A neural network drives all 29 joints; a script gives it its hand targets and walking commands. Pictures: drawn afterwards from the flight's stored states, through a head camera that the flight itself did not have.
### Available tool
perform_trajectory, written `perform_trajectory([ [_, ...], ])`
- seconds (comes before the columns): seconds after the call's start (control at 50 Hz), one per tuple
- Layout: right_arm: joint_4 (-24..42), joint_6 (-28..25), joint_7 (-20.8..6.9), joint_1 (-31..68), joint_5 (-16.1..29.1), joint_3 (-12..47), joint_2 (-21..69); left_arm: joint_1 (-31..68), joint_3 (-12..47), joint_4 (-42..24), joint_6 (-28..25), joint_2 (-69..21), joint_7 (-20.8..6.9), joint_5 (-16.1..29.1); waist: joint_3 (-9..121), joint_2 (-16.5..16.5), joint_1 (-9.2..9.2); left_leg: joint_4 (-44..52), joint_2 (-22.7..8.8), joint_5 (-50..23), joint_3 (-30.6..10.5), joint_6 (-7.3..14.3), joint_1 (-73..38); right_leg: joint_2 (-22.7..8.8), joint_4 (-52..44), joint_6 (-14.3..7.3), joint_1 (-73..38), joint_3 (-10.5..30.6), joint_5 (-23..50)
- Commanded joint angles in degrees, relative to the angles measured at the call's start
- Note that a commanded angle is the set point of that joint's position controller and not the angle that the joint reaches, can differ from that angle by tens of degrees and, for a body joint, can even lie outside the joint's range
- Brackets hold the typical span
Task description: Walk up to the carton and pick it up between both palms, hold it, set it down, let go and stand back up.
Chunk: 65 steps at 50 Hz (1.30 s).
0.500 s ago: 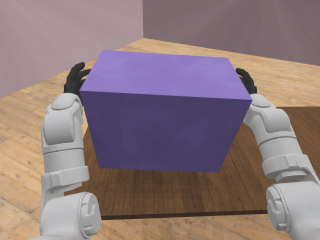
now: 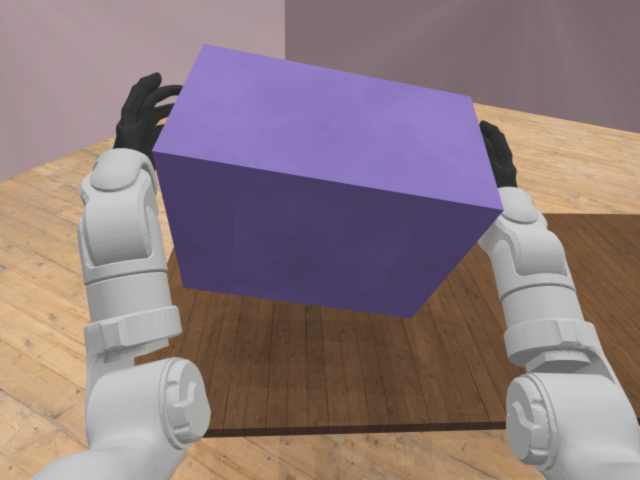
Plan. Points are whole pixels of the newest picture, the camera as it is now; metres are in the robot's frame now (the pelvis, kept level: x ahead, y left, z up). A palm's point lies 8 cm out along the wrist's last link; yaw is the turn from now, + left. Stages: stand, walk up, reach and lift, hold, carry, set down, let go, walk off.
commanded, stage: set down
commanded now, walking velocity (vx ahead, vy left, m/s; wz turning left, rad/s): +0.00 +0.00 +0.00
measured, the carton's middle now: (319, 197) +0.39 +0.01 +0.22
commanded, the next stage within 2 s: none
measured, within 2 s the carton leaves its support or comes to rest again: neither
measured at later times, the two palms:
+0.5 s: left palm (184, 206) +0.39 +0.17 +0.20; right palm (496, 241) +0.35 -0.22 +0.18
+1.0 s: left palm (193, 203) +0.42 +0.17 +0.19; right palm (492, 253) +0.35 -0.22 +0.16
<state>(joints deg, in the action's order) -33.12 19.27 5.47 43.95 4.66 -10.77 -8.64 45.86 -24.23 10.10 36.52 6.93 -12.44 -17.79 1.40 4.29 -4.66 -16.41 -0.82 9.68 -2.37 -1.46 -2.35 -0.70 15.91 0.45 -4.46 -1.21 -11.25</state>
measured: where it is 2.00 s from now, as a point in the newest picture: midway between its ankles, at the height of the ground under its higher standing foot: outside the picture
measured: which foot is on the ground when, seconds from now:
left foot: down 0.00-1.00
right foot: down 0.00-1.00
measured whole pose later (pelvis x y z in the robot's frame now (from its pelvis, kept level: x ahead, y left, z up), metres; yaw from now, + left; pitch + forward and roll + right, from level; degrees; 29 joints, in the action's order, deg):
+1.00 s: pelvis +0.00 +0.01 +0.00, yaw -1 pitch -7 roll +0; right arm -34.2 7.9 7.7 34.4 -0.2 -14.0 -5.4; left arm 43.5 -21.4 28.7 20.0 7.7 -11.0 -13.2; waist -3.3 4.9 -6.7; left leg -16.8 -0.3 9.9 -1.6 -0.6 -0.2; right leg -1.3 14.4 1.4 -3.0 -0.6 -10.3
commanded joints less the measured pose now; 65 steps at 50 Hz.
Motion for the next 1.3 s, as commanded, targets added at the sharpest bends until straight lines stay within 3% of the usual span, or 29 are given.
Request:
perform_trajectory([
  [0.0,15.7,-8.6,-6.5,35.8,2.8,14.2,18.6,20.2,21.0,0.3,-0.6,-22.8,-7.1,5.0,5.3,-3.6,-1.89,2.8,3.6,-7.2,6.3,-0.8,-1.9,3.3,-3.6,1.1,-1.0,-4.9,8.3],
  [0.08,26.1,-13.5,-6.1,36.1,3.6,18.0,17.2,17.2,25.9,-6.4,-2.3,-23.1,-5.5,7.0,14.5,-3.7,-3.01,-2.0,3.1,-22.6,5.1,-1.8,-10.0,4.4,-2.6,1.4,-1.6,-6.4,16.0],
  [0.2,29.8,-17.0,-5.5,31.9,7.6,24.0,15.4,14.3,32.9,-12.5,-5.2,-23.4,-1.9,10.5,20.0,-6.7,-2.52,-5.7,3.0,-33.5,3.6,-3.8,-13.9,4.8,-0.8,1.8,-1.2,-6.3,22.5],
  [0.24,33.2,-17.5,-5.2,31.5,8.5,26.0,16.4,13.0,34.1,-14.4,-6.3,-23.1,-1.1,11.8,24.6,-5.4,-2.44,-7.2,3.4,-37.0,3.5,-3.7,-13.4,4.2,1.0,1.7,-3.5,-5.7,31.7],
  [0.3,32.5,-16.1,-4.8,29.8,10.0,28.0,17.3,11.9,33.1,-12.7,-6.3,-22.2,-1.5,11.7,21.7,-3.8,-1.30,-5.3,4.3,-32.1,4.1,-3.0,-7.6,3.6,2.2,2.8,-7.9,-5.1,36.5],
  [0.32,32.7,-15.7,-4.7,29.1,10.4,27.9,17.9,12.1,32.9,-13.1,-6.5,-21.1,-1.7,11.8,22.1,-3.6,-2.11,-5.3,4.3,-31.4,4.2,-2.7,-7.5,3.0,2.1,2.8,-8.4,-4.7,37.7],
  [0.4,31.9,-14.4,-5.0,29.1,10.1,28.8,18.5,13.7,31.2,-11.5,-6.6,-20.8,-2.1,10.5,20.3,-3.6,-1.14,-3.5,4.6,-26.2,4.1,-1.8,-5.6,2.7,2.1,3.0,-8.2,-4.8,35.6],
  [0.42,30.9,-13.9,-4.9,29.4,9.6,27.8,18.7,12.8,29.6,-8.8,-6.6,-20.5,-2.3,9.6,19.0,-3.1,-0.28,-2.9,4.6,-24.7,4.5,-1.5,-4.5,2.5,2.0,3.2,-7.9,-4.5,34.5],
  [0.46,30.0,-13.4,-5.0,28.2,8.1,26.4,18.8,13.5,28.6,-7.5,-6.7,-19.6,-2.8,9.1,17.7,-3.3,-1.85,-1.8,4.7,-21.8,4.2,-1.3,-4.8,2.5,1.0,3.2,-7.4,-4.9,32.0],
  [0.48,27.4,-13.0,-5.1,28.0,7.1,25.1,18.7,13.8,27.0,-4.5,-6.6,-19.3,-3.1,8.4,14.7,-3.0,-1.26,-1.0,4.5,-19.2,4.6,-0.8,-3.4,2.2,0.6,3.2,-6.6,-4.8,29.0],
  [0.5,26.1,-13.0,-5.0,26.9,5.9,24.1,18.8,14.8,28.0,-4.4,-7.1,-20.4,-3.4,8.3,14.6,-3.3,-2.92,-1.0,4.4,-18.2,4.6,-1.1,-4.2,2.8,0.2,3.1,-5.8,-5.5,27.3],
  [0.52,26.0,-13.1,-5.1,27.9,5.3,23.2,19.0,14.2,26.6,-3.4,-7.5,-20.1,-3.6,8.1,14.6,-3.3,-2.07,-0.7,4.3,-17.6,4.7,-0.9,-4.1,2.8,0.0,2.6,-5.0,-5.3,25.4],
  [0.56,23.6,-12.7,-5.2,28.0,2.7,20.6,19.2,16.3,24.5,1.2,-7.7,-20.1,-4.2,7.3,12.0,-3.0,-2.84,1.0,4.4,-11.9,5.1,-0.5,-3.0,2.3,-0.7,2.7,-4.4,-5.4,20.9],
  [0.64,23.9,-15.1,-5.5,29.9,0.9,18.8,19.7,19.3,26.2,2.3,-10.6,-21.5,-3.9,8.5,15.8,-4.6,-3.65,-0.7,3.9,-16.2,4.7,-1.4,-5.8,2.9,-0.6,2.4,-1.8,-6.1,20.1],
  [0.68,18.4,-14.5,-5.7,29.3,-1.9,15.7,19.9,21.6,23.6,8.5,-11.7,-20.1,-4.5,7.1,11.0,-4.0,-4.86,1.8,4.0,-6.4,5.3,-0.6,-3.0,2.3,-2.4,2.7,-0.1,-6.0,12.3],
  [0.7,19.0,-14.9,-5.8,30.2,-2.2,15.1,20.5,22.0,23.1,7.8,-12.5,-20.6,-4.5,7.6,12.5,-4.0,-3.71,2.1,3.9,-4.7,5.6,-0.1,-3.0,2.2,-2.5,2.2,0.0,-6.2,11.2],
  [0.76,18.6,-16.6,-6.3,32.2,-1.7,16.1,21.6,23.6,24.7,9.0,-14.2,-23.3,-3.9,8.3,16.4,-5.1,-3.19,0.2,3.5,-12.5,5.6,-0.9,-5.7,3.0,-2.1,1.7,0.9,-6.6,13.6],
  [0.78,15.6,-16.5,-6.1,30.6,-2.4,14.3,21.7,23.2,22.9,13.1,-14.5,-21.7,-4.2,7.4,13.3,-4.5,-3.56,0.7,3.5,-11.5,6.0,-0.6,-5.2,2.7,-3.0,2.2,1.5,-6.2,12.6],
  [0.86,16.5,-17.0,-6.3,32.0,-3.1,14.7,22.2,24.4,22.3,14.8,-15.8,-21.5,-4.2,7.7,14.6,-3.8,-3.34,1.2,3.7,-8.3,6.3,-0.1,-4.4,2.7,-2.7,2.5,0.2,-6.2,12.3],
  [0.88,17.4,-17.6,-6.3,32.5,-2.2,15.4,22.3,25.2,22.5,13.0,-16.5,-22.7,-3.8,8.3,16.6,-4.8,-1.56,0.4,3.3,-12.6,6.3,-0.4,-5.4,3.0,-1.7,2.2,0.5,-6.3,14.1],
  [0.9,16.3,-17.6,-6.5,32.3,-2.4,15.0,22.3,25.7,22.2,14.9,-16.8,-21.4,-3.6,8.3,16.9,-4.3,-2.91,-0.1,3.4,-13.5,6.2,-0.6,-5.7,3.1,-2.0,2.3,1.1,-6.4,13.7],
  [0.98,15.7,-17.6,-6.1,31.5,-2.8,16.3,23.2,24.7,21.5,16.7,-17.5,-22.5,-3.6,8.0,17.3,-3.1,-1.20,-0.6,2.9,-16.7,6.2,-0.4,-6.9,3.5,-2.1,2.1,0.5,-6.4,16.5],
  [1.0,14.9,-17.2,-6.0,30.7,-2.2,15.5,23.0,24.9,21.2,18.1,-17.1,-21.6,-3.7,7.5,16.0,-3.9,-2.52,-0.7,3.2,-15.9,6.3,-0.6,-7.0,2.9,-2.5,2.7,0.9,-6.1,16.7],
  [1.02,15.4,-17.1,-6.0,31.6,-2.5,16.2,23.1,24.9,20.5,17.9,-17.4,-21.8,-3.7,7.6,16.8,-3.3,-0.84,-0.4,3.2,-16.1,6.1,-0.3,-5.9,3.5,-2.2,2.7,0.2,-6.2,17.0],
  [1.04,15.3,-17.2,-6.0,30.7,-2.3,16.2,24.2,24.7,21.9,17.2,-17.4,-22.9,-3.5,7.7,17.8,-4.3,-2.41,-1.2,3.1,-18.5,6.3,-1.0,-7.0,3.4,-2.1,2.4,0.4,-6.0,18.6],
  [1.1,17.1,-17.6,-5.8,30.2,-1.8,17.2,24.0,24.4,21.6,16.3,-18.2,-22.4,-3.4,7.9,19.5,-5.7,-1.45,-2.4,3.1,-22.5,5.8,-1.5,-7.7,3.5,-1.1,2.5,0.5,-5.7,21.6],
  [1.24,16.7,-17.5,-5.4,28.8,-2.7,17.3,25.1,24.3,22.2,17.0,-18.9,-22.4,-3.8,8.2,20.4,-4.5,-2.37,-2.6,3.3,-21.6,5.5,-1.2,-6.6,3.4,-0.7,2.9,-0.6,-5.7,25.1],
  [1.26,17.6,-17.8,-5.1,28.1,-2.6,17.2,25.3,24.3,22.4,16.2,-19.2,-22.1,-3.7,8.8,21.0,-5.5,-3.79,-3.4,3.4,-22.8,5.8,-1.4,-6.8,3.2,-0.1,3.0,-0.2,-5.8,27.4],
  [1.28,18.7,-18.3,-4.9,28.3,-3.0,18.0,26.4,24.8,23.3,15.4,-20.0,-22.8,-3.6,9.2,23.3,-5.4,-3.03,-4.2,3.5,-25.3,5.3,-1.7,-7.5,3.6,0.4,2.9,-0.5,-6.0,28.6],
])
